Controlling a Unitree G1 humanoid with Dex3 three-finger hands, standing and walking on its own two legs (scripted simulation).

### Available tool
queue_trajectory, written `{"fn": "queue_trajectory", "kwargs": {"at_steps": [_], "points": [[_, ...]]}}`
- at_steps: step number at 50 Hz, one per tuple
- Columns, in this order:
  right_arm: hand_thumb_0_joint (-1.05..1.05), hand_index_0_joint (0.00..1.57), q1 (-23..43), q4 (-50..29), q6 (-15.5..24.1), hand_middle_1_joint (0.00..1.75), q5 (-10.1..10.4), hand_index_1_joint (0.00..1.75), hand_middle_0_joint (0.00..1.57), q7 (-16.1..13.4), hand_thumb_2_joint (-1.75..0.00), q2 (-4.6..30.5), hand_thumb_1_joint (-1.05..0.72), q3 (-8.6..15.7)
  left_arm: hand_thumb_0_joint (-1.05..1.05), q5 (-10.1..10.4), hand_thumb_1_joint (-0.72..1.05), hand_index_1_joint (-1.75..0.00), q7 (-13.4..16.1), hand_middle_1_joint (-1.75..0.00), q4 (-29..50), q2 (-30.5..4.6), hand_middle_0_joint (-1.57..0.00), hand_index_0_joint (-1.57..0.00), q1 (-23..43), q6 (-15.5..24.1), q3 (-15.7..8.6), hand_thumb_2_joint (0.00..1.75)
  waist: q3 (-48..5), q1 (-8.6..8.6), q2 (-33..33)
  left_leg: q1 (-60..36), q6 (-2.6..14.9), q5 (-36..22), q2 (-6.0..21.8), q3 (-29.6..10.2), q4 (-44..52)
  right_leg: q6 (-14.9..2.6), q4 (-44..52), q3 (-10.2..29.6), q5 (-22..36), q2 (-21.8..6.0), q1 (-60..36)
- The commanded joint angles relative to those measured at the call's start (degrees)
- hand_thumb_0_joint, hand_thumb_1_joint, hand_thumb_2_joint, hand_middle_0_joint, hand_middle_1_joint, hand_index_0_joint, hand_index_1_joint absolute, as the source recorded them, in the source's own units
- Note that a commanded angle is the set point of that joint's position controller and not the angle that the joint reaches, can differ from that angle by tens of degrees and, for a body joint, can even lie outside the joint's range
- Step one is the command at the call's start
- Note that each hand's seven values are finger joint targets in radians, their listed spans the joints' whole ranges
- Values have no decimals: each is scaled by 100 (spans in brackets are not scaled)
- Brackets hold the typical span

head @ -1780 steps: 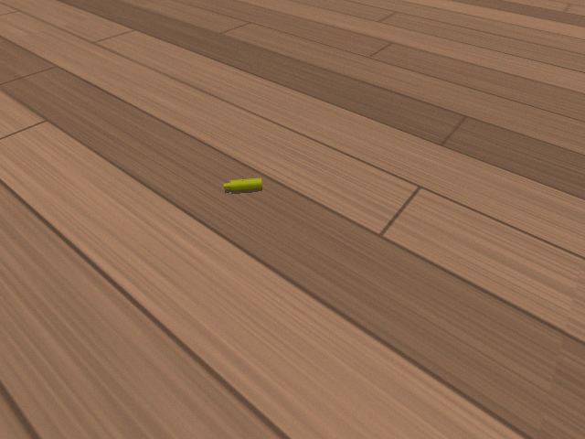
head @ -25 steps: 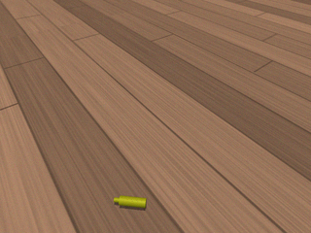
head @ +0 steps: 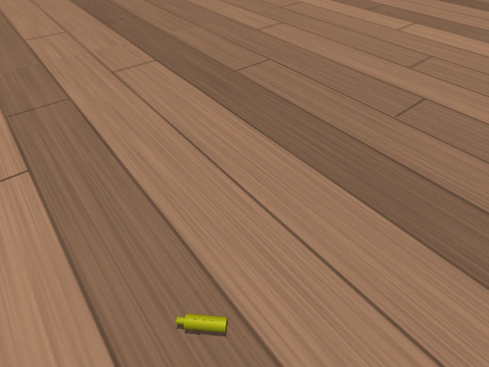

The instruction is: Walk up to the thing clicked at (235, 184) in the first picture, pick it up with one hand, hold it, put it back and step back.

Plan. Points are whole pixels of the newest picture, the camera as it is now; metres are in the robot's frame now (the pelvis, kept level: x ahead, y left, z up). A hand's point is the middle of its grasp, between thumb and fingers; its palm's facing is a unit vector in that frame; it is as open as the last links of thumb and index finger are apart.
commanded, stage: stand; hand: left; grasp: from above
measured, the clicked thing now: (201, 322) +0.49 +0.19 -0.75
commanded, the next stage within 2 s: step back in 1.44 s
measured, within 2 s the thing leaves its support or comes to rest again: neither
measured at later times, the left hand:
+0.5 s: hand out of the picture +0.08 +0.24 -0.16, palm faces +0.02 -0.94 -0.34, open 7.4 cm
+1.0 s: hand out of the picture +0.08 +0.24 -0.16, palm faces +0.01 -0.94 -0.33, open 7.4 cm
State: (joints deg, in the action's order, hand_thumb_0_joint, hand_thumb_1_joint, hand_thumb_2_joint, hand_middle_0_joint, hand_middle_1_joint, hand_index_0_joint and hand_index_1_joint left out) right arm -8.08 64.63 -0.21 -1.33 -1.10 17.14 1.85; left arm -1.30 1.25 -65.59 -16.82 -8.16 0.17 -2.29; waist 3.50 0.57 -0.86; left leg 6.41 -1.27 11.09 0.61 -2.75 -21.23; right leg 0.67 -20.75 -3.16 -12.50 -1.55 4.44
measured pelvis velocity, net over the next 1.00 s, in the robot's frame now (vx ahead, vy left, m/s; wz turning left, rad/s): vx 0.01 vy -0.01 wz -0.01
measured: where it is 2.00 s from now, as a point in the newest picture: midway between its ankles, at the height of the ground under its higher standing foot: outside the picture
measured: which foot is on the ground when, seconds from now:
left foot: down 0.00-1.00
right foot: down 0.00-1.00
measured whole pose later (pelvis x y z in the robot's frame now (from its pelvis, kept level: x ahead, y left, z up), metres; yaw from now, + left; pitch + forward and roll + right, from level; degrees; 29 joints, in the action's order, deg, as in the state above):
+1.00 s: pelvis +0.01 -0.01 +0.00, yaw -1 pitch -3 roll +0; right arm -6.4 65.7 0.1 -1.0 -0.5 18.5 0.8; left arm -0.7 0.4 -65.9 -18.4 -6.3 0.6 -1.9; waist 3.0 0.0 -0.4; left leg 5.6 -1.9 10.0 1.5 -2.3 -18.2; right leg 0.1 -18.0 -2.7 -11.3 -0.7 4.1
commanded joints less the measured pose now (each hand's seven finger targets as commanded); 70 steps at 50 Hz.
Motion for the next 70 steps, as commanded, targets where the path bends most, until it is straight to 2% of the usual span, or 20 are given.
{"fn": "queue_trajectory", "kwargs": {"at_steps": [1,8,12,14,18,21,24,26,35,40,42,44,47,50,52,54,58,63,69,70], "points": [[0,20,230,-338,160,30,12,30,20,-72,-90,1081,-90,133,0,3,90,-30,69,-30,265,-1142,-20,-20,205,108,-196,90,-240,33,-19,79,216,-774,489,-411,366,-110,469,588,699,-568,-9],[0,20,260,-302,150,30,8,30,20,-79,-90,1103,-90,98,0,16,90,-30,62,-30,235,-1181,-20,-20,314,108,-206,90,-289,19,59,79,227,-910,528,-378,346,-109,513,561,792,-563,-79],[0,20,272,-265,136,30,19,30,20,-69,-90,1155,-90,94,0,6,90,-30,40,-30,203,-1170,-20,-20,342,103,-185,90,-174,0,-3,103,196,-549,517,-368,401,-105,608,574,386,-529,57],[0,20,262,-248,141,30,33,30,20,-59,-90,1161,-90,92,0,13,90,-30,38,-30,207,-1193,-20,-20,343,101,-189,90,-213,-3,18,94,194,-590,529,-392,444,-124,609,581,425,-537,30],[0,20,263,-265,179,30,17,30,20,-72,-90,1188,-90,75,0,36,90,-30,44,-30,258,-1238,-20,-20,434,127,-209,90,-495,-4,7,-68,209,-1391,595,-353,357,-138,432,569,1294,-587,-202],[0,20,298,-260,183,30,28,30,20,-79,-90,1213,-90,68,0,45,90,-30,43,-30,230,-1200,-20,-20,382,127,-194,90,-483,3,17,-146,236,-1519,615,-337,305,-107,422,543,1430,-585,-185],[0,20,282,-244,157,30,35,30,20,-76,-90,1205,-90,57,0,40,90,-30,39,-30,208,-1217,-20,-20,420,118,-193,90,-380,-19,91,-28,220,-1199,578,-340,393,-91,506,522,1141,-562,-137],[0,20,344,-270,160,30,39,30,20,-72,-90,1220,-90,63,0,43,90,-30,37,-30,216,-1233,-20,-20,410,127,-194,90,-486,-8,125,-170,227,-1380,596,-323,339,-97,492,524,1354,-579,-152],[0,20,361,-248,175,30,34,30,20,-55,-90,1258,-90,65,0,42,90,-30,24,-30,283,-1286,-20,-20,468,135,-184,90,-471,-17,21,-99,198,-1333,623,-310,409,-130,502,523,1223,-576,-174],[0,20,396,-262,156,30,35,30,20,-25,-90,1255,-90,63,0,41,90,-30,6,-30,281,-1311,-20,-20,481,149,-173,90,-278,-38,67,38,218,-834,596,-323,504,-126,648,576,715,-570,-31],[0,20,415,-269,171,30,43,30,20,-20,-90,1273,-90,66,0,43,90,-30,3,-30,294,-1317,-20,-20,450,157,-168,90,-389,-29,0,-71,217,-1083,616,-327,464,-130,597,563,962,-584,-81],[0,20,397,-261,163,30,37,30,20,-16,-90,1272,-90,63,0,35,90,-30,4,-30,296,-1313,-20,-20,454,163,-163,90,-325,-48,-19,13,212,-806,597,-322,511,-118,655,573,696,-571,-17],[0,20,395,-264,166,30,42,30,20,-19,-90,1304,-90,74,0,54,90,-30,3,-30,317,-1323,-20,-20,470,162,-160,90,-491,-33,2,-21,221,-1084,624,-321,480,-158,565,565,1009,-603,-187],[0,20,375,-245,173,30,47,30,20,-9,-90,1277,-90,57,0,55,90,-30,-17,-30,305,-1345,-20,-20,440,162,-147,90,-310,-50,46,-22,191,-837,610,-335,549,-148,633,596,627,-568,30],[0,20,400,-253,173,30,36,30,20,-9,-90,1294,-90,64,0,51,90,-30,-15,-30,322,-1340,-20,-20,466,161,-143,90,-360,-47,29,-10,203,-932,635,-340,519,-146,601,575,705,-578,-15],[0,20,364,-233,157,30,41,30,20,-3,-90,1319,-90,66,0,47,90,-30,-20,-30,308,-1333,-20,-20,418,165,-135,90,-315,-46,15,89,214,-712,603,-341,549,-141,649,595,589,-579,-17],[0,20,345,-224,178,30,46,30,20,5,-90,1312,-90,43,0,66,90,-30,-34,-30,290,-1379,-20,-20,379,161,-139,90,-396,-42,-23,15,212,-746,605,-344,589,-162,600,600,641,-580,-31],[0,20,313,-231,194,30,47,30,20,-4,-90,1351,-90,32,0,72,90,-30,-33,-30,300,-1371,-20,-20,341,164,-123,90,-450,-28,11,-79,218,-1153,642,-341,522,-164,513,580,992,-600,-81],[0,20,297,-212,186,30,53,30,20,-7,-90,1376,-90,27,0,69,90,-30,-37,-30,326,-1376,-20,-20,378,149,-116,90,-398,-46,-15,-1,203,-909,632,-338,570,-163,532,595,789,-591,-40],[0,20,319,-217,190,30,48,30,20,4,-90,1349,-90,14,0,76,90,-30,-38,-30,327,-1390,-20,-20,363,164,-108,90,-350,-30,44,9,196,-1085,649,-354,566,-162,527,592,909,-595,-51]]}}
